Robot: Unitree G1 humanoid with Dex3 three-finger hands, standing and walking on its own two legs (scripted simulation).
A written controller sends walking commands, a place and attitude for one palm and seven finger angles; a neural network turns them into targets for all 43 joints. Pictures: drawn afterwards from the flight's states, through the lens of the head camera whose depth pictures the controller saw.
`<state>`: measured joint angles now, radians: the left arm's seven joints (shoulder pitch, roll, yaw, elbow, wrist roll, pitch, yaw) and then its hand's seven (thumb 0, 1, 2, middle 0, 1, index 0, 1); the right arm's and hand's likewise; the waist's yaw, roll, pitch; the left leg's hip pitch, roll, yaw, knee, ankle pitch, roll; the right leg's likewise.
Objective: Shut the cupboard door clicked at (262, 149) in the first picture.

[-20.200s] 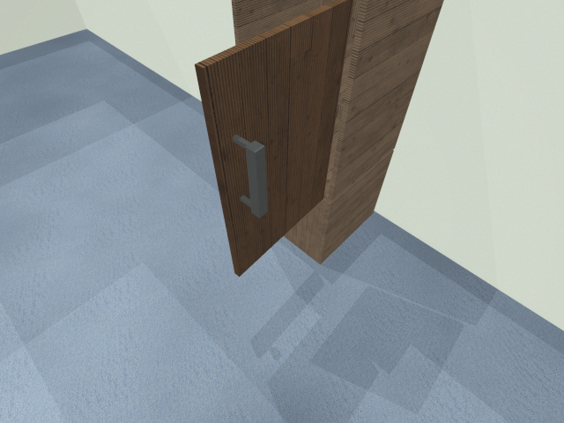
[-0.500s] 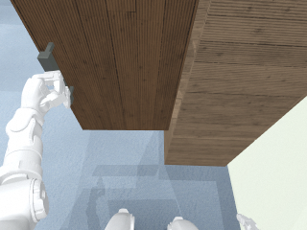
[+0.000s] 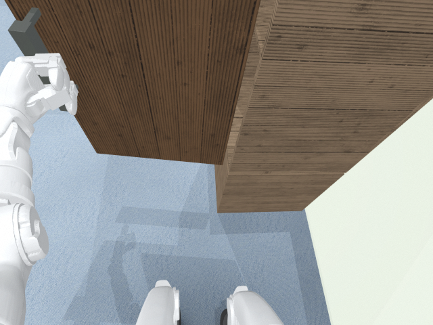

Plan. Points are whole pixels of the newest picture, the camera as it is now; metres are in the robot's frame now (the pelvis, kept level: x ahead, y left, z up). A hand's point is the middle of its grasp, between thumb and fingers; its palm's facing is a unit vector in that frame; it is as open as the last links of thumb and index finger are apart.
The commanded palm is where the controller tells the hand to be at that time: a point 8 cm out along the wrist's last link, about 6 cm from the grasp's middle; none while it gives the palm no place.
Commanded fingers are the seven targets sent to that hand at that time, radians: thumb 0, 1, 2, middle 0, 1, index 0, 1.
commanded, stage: push the door shut along its arc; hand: left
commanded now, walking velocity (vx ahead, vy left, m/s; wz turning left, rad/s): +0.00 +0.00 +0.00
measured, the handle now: (52, 64) +0.56 +0.28 +0.10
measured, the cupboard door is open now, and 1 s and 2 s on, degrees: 84 71 66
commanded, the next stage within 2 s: pull the fist back off the door in 1.04 s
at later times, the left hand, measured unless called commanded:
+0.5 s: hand (94, 66) +0.55 +0.20 +0.11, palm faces -0.27 -0.96 -0.01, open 3.1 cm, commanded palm +0.56 +0.23 +0.10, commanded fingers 0.00 0.90 0.90 -1.30 -1.50 -1.30 -1.50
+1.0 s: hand (114, 52) +0.59 +0.17 +0.11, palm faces -0.33 -0.94 -0.02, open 3.1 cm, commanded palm +0.62 +0.18 +0.10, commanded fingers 0.00 0.90 0.90 -1.30 -1.50 -1.30 -1.50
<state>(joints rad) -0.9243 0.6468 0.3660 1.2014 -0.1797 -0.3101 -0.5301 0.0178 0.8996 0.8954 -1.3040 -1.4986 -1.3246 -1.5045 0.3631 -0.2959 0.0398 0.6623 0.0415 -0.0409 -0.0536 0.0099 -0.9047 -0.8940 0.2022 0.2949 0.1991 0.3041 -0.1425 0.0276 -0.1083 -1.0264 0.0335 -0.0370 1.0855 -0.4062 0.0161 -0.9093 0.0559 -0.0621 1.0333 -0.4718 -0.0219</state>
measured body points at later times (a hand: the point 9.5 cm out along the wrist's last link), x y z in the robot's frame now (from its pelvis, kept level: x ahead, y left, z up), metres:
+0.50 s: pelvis +0.00 +0.01 -0.01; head +0.15 +0.04 +0.41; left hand +0.56 +0.25 +0.12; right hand -0.01 -0.26 -0.11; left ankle +0.06 +0.11 -0.66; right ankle +0.01 -0.11 -0.66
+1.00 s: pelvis +0.01 +0.01 -0.03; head +0.18 +0.04 +0.39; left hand +0.60 +0.22 +0.12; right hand -0.03 -0.26 -0.12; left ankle +0.06 +0.11 -0.66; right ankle +0.01 -0.11 -0.66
